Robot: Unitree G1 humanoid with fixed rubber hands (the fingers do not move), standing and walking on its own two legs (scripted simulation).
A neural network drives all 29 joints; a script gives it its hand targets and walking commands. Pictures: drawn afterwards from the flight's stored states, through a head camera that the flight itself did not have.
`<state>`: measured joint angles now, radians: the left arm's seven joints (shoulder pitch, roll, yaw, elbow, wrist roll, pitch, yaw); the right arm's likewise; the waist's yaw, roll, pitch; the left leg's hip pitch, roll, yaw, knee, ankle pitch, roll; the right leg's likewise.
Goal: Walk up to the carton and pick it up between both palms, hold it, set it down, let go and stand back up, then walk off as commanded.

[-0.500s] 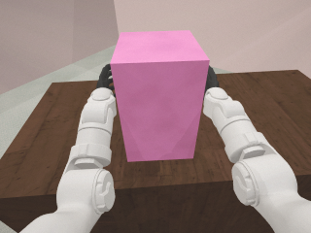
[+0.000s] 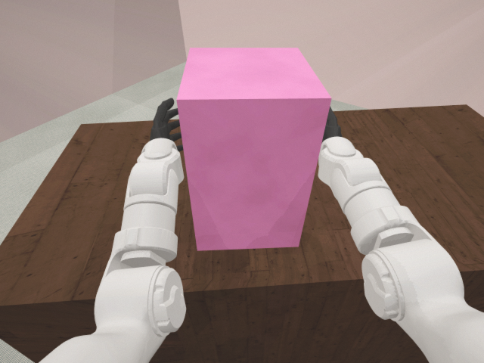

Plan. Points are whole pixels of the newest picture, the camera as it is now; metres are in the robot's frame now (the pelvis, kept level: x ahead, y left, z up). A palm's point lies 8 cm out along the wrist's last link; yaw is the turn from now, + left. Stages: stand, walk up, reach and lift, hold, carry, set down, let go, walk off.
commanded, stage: set down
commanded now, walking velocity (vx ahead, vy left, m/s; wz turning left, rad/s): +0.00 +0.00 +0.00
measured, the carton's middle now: (246, 151) +0.42 +0.02 +0.18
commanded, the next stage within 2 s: none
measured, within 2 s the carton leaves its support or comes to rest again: neither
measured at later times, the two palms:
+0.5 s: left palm (162, 154) +0.42 +0.16 +0.18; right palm (316, 148) +0.43 -0.11 +0.17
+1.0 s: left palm (165, 169) +0.42 +0.16 +0.14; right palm (312, 157) +0.44 -0.11 +0.14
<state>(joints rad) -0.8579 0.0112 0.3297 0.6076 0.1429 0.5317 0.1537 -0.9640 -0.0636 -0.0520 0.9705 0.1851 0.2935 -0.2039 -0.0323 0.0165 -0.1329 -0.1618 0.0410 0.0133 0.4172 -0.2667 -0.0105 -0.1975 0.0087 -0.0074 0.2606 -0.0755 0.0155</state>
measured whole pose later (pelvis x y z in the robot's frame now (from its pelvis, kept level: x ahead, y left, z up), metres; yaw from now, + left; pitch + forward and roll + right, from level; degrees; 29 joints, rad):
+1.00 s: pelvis +0.02 +0.00 +0.00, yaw +0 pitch +2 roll -2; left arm -0.82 -0.06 0.39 0.74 0.15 0.31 0.19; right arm -0.94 -0.05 -0.22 1.09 -0.02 0.11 -0.11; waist 0.05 0.03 -0.08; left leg -0.16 0.05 0.01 0.40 -0.28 -0.01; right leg -0.20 0.01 -0.01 0.25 -0.09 0.02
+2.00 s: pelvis +0.03 +0.00 +0.00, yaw +0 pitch +6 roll -2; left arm -0.73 -0.13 0.44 0.77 0.22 0.15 0.17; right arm -0.83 -0.01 -0.38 1.10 -0.22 -0.07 -0.06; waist 0.06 0.03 -0.06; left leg -0.20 0.05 0.01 0.40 -0.29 -0.01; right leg -0.24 0.01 -0.01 0.24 -0.10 0.02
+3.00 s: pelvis +0.03 +0.00 +0.00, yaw +0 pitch +7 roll -2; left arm -0.70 -0.17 0.51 0.77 0.28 0.04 0.12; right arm -0.80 0.03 -0.49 1.10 -0.34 -0.18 -0.01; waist 0.06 0.02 -0.06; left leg -0.22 0.05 0.01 0.40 -0.29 -0.01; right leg -0.26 0.01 -0.02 0.25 -0.10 0.02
